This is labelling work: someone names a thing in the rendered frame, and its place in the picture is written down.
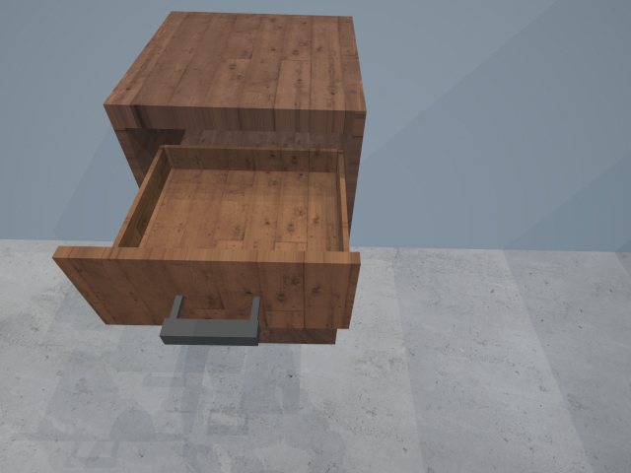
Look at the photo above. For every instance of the drawer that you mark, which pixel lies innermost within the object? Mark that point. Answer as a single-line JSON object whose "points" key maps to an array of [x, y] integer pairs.
{"points": [[220, 225]]}

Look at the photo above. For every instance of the handle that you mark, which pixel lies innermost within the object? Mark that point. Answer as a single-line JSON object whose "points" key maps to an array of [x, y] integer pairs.
{"points": [[222, 332]]}

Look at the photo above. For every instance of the cabinet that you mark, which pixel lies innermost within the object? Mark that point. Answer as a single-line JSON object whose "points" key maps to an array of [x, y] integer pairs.
{"points": [[245, 80]]}

